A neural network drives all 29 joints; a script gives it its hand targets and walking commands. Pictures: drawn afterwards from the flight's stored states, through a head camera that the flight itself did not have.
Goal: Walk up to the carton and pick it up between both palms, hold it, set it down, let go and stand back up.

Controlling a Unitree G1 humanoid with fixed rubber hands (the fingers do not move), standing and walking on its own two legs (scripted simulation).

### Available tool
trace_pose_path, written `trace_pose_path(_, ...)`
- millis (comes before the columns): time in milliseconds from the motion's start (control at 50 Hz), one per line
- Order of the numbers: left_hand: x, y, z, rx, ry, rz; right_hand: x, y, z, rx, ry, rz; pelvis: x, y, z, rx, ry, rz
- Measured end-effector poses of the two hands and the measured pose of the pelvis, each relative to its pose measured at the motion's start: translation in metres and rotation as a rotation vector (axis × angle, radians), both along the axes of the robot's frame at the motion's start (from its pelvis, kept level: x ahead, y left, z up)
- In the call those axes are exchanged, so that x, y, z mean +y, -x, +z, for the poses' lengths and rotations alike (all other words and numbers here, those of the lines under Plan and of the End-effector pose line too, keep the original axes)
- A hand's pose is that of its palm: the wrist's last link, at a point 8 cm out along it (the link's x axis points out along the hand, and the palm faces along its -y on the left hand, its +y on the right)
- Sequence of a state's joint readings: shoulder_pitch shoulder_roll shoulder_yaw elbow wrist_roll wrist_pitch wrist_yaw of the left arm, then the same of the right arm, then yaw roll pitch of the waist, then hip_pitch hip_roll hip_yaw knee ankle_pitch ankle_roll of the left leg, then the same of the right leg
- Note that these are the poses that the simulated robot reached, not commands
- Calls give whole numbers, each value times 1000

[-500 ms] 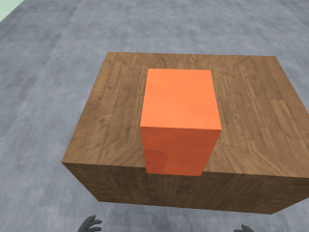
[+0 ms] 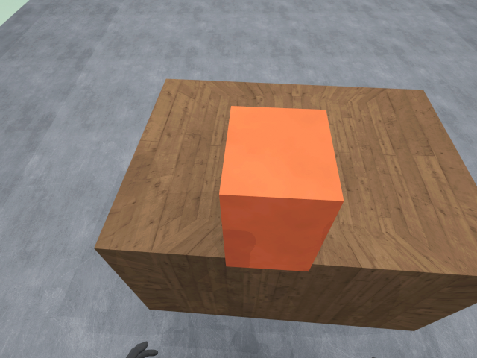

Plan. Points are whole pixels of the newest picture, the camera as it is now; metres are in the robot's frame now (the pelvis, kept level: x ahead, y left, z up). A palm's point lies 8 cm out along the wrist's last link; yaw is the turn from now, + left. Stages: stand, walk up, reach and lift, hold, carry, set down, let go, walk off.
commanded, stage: stand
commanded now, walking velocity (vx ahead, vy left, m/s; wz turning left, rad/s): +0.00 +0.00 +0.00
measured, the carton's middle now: (272, 193) +0.45 -0.04 -0.05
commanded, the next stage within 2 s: walk up in 1.52 s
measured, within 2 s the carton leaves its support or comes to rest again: neither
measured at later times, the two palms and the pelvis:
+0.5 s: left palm out of the picture +0.05 +0.23 -0.13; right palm out of the picture +0.04 -0.23 -0.12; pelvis +0.00 +0.01 +0.01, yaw -1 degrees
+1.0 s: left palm out of the picture +0.01 +0.23 -0.14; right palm out of the picture +0.00 -0.22 -0.13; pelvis +0.00 +0.01 +0.01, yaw +0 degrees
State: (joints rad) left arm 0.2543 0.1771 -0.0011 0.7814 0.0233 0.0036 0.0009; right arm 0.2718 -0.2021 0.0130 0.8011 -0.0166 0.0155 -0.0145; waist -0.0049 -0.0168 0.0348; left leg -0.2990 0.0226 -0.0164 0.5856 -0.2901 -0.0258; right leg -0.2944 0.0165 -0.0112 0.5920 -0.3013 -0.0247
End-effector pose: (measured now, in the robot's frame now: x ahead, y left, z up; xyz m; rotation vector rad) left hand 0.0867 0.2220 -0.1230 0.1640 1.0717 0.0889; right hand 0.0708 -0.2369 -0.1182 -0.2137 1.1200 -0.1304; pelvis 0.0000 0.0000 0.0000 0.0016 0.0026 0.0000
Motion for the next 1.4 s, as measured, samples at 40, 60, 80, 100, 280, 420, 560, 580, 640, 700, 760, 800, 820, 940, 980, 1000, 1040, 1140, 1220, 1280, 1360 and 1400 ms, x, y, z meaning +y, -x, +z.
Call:
trace_pose_path(40, 2, 2, 0, 9, -4, 3, 0, 1, 0, 0, -1, -6, 1, -1, 0, 3, -2, 0)
trace_pose_path(60, 3, 2, 0, 14, -6, 7, 0, 1, 0, 3, -2, -7, 1, -2, 0, 3, -1, -1)
trace_pose_path(80, 5, 3, 0, 20, -9, 6, 1, 2, -1, 8, -4, -8, 2, -2, 0, 3, 0, -2)
trace_pose_path(100, 6, 4, -1, 26, -13, 5, 1, 3, -2, 13, -7, -12, 2, -2, 1, 1, 0, -2)
trace_pose_path(280, 13, 5, 1, 28, -26, 29, 10, 2, -4, 7, -23, -30, 5, -6, 3, -15, -1, -9)
trace_pose_path(420, 13, 18, -2, 57, -22, 38, 10, 11, -5, 30, -18, -38, 6, -3, 4, -32, 0, -10)
trace_pose_path(560, 12, 51, -8, 169, -21, 53, 9, 44, -8, 133, -17, -63, 6, 4, 7, -25, -2, -12)
trace_pose_path(580, 12, 55, -9, 184, -20, 56, 10, 49, -8, 148, -18, -68, 6, 5, 7, -25, -2, -13)
trace_pose_path(640, 11, 65, -10, 211, -15, 62, 10, 61, -9, 178, -22, -76, 6, 5, 8, -26, -1, -11)
trace_pose_path(700, 11, 67, -10, 220, -13, 65, 12, 67, -11, 197, -24, -78, 6, 7, 8, -29, -2, -10)
trace_pose_path(760, 11, 66, -10, 216, -15, 68, 17, 69, -13, 205, -39, -81, 6, 8, 9, -29, -1, -10)
trace_pose_path(800, 10, 66, -10, 214, -14, 74, 20, 68, -13, 199, -45, -76, 6, 7, 9, -32, -1, -11)
trace_pose_path(820, 10, 66, -10, 212, -12, 75, 20, 67, -13, 195, -47, -77, 6, 6, 9, -34, -1, -11)
trace_pose_path(940, 7, 68, -12, 217, -3, 84, 21, 65, -12, 184, -43, -80, 6, 5, 10, -40, 0, -6)
trace_pose_path(980, 5, 73, -13, 235, -1, 89, 21, 66, -12, 196, -41, -78, 6, 5, 10, -37, 0, -6)
trace_pose_path(1000, 5, 76, -14, 244, 0, 90, 21, 68, -12, 203, -39, -79, 6, 5, 10, -37, 0, -7)
trace_pose_path(1040, 4, 82, -15, 264, 5, 92, 22, 70, -11, 213, -37, -82, 6, 5, 11, -36, 0, -9)
trace_pose_path(1140, -2, 98, -15, 324, 12, 94, 26, 82, -13, 258, -50, -91, 6, 4, 12, -28, 0, -8)
trace_pose_path(1220, -1, 104, -13, 352, 8, 96, 32, 93, -15, 297, -67, -101, 6, 3, 12, -22, 1, -9)
trace_pose_path(1280, 1, 104, -12, 360, 1, 93, 37, 99, -17, 320, -82, -111, 6, 0, 12, -18, 1, -12)
trace_pose_path(1360, -1, 99, -12, 361, -1, 89, 41, 104, -18, 334, -93, -120, 7, -3, 12, -20, 4, -12)
trace_pose_path(1400, -4, 96, -13, 359, 3, 87, 44, 105, -19, 341, -97, -121, 7, -5, 12, -19, 5, -14)
